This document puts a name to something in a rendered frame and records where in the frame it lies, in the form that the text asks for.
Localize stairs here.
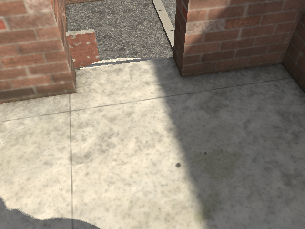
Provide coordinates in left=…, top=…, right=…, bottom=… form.
left=80, top=57, right=165, bottom=70

